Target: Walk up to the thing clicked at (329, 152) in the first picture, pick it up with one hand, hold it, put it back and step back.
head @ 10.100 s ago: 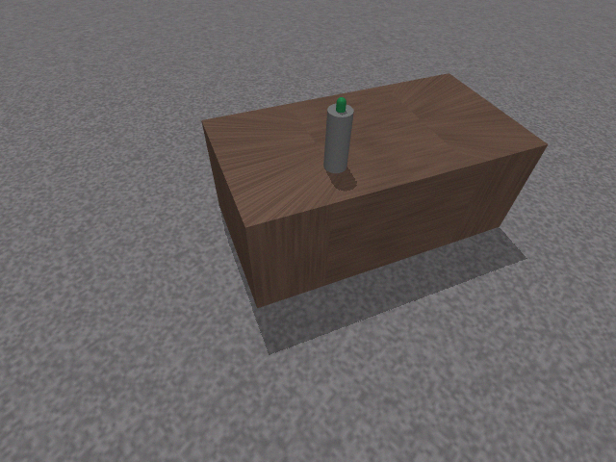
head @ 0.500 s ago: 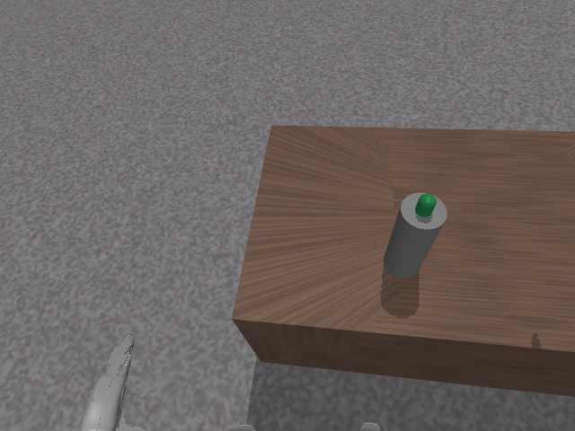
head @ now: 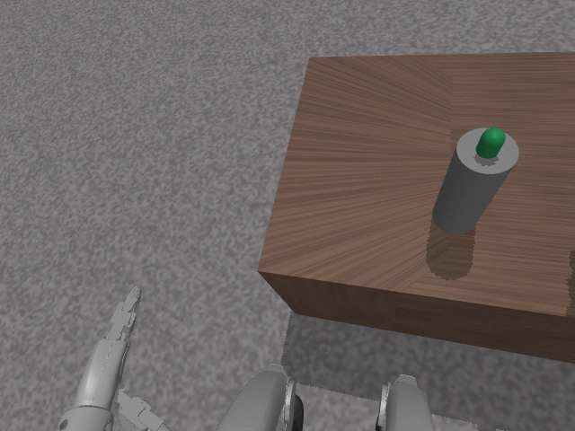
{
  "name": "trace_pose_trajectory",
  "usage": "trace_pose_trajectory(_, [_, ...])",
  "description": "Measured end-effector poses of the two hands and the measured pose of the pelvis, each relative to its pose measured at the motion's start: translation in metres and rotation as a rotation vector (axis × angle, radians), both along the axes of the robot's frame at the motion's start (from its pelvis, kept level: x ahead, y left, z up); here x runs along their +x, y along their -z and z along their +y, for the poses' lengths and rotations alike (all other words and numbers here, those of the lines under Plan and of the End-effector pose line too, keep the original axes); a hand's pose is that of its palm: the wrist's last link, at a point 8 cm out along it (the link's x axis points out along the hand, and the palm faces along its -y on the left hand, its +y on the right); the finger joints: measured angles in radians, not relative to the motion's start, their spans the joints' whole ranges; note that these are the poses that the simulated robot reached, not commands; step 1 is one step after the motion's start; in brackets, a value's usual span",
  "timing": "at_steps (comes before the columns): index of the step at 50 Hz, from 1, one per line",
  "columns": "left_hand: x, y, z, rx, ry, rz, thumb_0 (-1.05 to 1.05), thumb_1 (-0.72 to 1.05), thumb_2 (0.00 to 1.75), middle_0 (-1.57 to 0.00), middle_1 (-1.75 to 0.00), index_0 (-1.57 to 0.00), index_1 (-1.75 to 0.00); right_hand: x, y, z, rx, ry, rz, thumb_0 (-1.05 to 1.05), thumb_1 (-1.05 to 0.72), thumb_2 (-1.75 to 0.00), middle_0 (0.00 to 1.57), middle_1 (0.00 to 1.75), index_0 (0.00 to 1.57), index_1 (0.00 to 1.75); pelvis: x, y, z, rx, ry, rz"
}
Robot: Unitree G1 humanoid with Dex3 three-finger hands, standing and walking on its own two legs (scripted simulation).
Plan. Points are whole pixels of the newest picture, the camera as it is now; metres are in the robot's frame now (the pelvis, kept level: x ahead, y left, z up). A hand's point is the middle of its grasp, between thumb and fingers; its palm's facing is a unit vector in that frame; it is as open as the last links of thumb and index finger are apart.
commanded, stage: approach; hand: right
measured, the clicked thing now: (471, 181) +0.52 -0.20 -0.10
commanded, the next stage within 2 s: close in in 0.12 s
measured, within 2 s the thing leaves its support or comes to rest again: neither
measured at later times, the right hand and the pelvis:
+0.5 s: hand (507, 219) +0.48 -0.26 -0.14, palm faces +0.18 +0.98 +0.05, open 17.7 cm; pelvis -0.03 +0.00 -0.10, yaw +4 degrees
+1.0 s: hand (471, 209) +0.49 -0.21 -0.13, palm faces +0.18 +0.98 +0.03, open 17.7 cm; pelvis -0.03 +0.01 -0.10, yaw +3 degrees
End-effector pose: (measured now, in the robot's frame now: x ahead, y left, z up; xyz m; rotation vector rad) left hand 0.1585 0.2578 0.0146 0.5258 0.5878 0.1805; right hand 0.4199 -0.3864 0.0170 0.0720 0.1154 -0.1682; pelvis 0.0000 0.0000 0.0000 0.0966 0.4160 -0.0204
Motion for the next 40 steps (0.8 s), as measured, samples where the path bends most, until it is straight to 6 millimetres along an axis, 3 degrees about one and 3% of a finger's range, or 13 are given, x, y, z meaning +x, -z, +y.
trace_pose_trajectory(6, [-0.014, 0.007, 0.006, 0.077, -0.01, 0.005, -0.01, -0.53, 0.05, -0.05, -0.04, -0.05, -0.05, 0.008, 0.059, 0.018, -0.003, 0.004, -0.009, -0.01, 0.61, 0.0, 0.07, 0.04, 0.08, 0.03, -0.011, 0.027, -0.001, 0.019, -0.014, 0.048])
trace_pose_trajectory(12, [-0.02, 0.017, 0.0, 0.115, 0.016, -0.017, -0.01, -0.53, 0.05, -0.05, -0.04, -0.05, -0.04, 0.013, 0.109, 0.035, -0.003, 0.009, -0.013, -0.02, 0.6, -0.01, 0.07, 0.05, 0.07, 0.04, -0.02, 0.055, -0.001, 0.035, -0.026, 0.093])
trace_pose_trajectory(20, [-0.026, 0.018, -0.006, 0.188, 0.056, -0.075, -0.01, -0.53, 0.05, -0.06, -0.04, -0.06, -0.04, 0.023, 0.156, 0.055, -0.006, 0.037, -0.047, -0.02, 0.61, -0.01, 0.07, 0.05, 0.07, 0.04, -0.029, 0.092, 0.002, 0.048, -0.034, 0.129])
trace_pose_trajectory(24, [-0.034, 0.015, -0.004, 0.218, 0.046, -0.072, -0.01, -0.53, 0.05, -0.06, -0.05, -0.06, -0.04, 0.029, 0.163, 0.071, -0.021, 0.02, -0.06, -0.02, 0.61, -0.01, 0.07, 0.05, 0.07, 0.04, -0.032, 0.101, 0.003, 0.051, -0.034, 0.136])
trace_pose_trajectory(30, [-0.044, 0.016, 0.001, 0.201, 0.002, -0.061, -0.01, -0.52, 0.04, -0.06, -0.05, -0.07, -0.04, 0.035, 0.155, 0.093, -0.029, -0.001, -0.061, -0.02, 0.61, 0.0, 0.06, 0.05, 0.06, 0.04, -0.033, 0.101, 0.004, 0.051, -0.032, 0.133])
trace_pose_trajectory(40, [-0.042, 0.012, 0.003, 0.157, 0.006, -0.098, -0.01, -0.52, 0.03, -0.06, -0.05, -0.07, -0.04, 0.037, 0.144, 0.115, -0.036, 0.016, -0.036, -0.01, 0.61, -0.01, 0.05, 0.05, 0.06, 0.04, -0.032, 0.098, 0.007, 0.031, -0.039, 0.122])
